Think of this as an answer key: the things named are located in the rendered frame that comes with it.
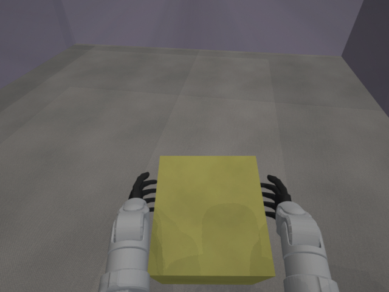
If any robot left forearm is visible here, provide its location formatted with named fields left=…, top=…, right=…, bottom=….
left=98, top=198, right=150, bottom=292

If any robot right hand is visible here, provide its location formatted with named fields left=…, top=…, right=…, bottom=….
left=260, top=175, right=291, bottom=219

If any robot left hand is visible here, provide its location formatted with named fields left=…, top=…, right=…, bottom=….
left=128, top=172, right=157, bottom=212

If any robot right forearm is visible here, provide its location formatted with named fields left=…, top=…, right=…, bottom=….
left=275, top=201, right=339, bottom=292

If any carton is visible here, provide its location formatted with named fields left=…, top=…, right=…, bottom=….
left=148, top=156, right=275, bottom=285

